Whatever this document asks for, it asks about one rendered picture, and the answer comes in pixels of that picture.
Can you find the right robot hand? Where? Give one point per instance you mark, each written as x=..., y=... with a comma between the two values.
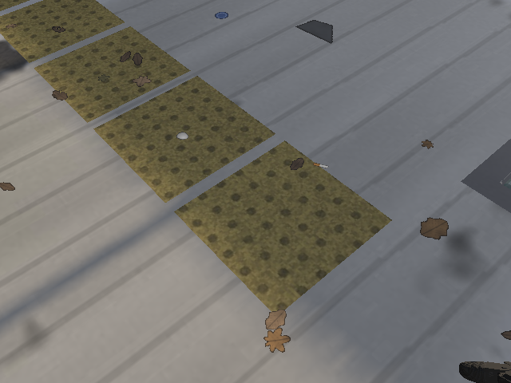
x=486, y=372

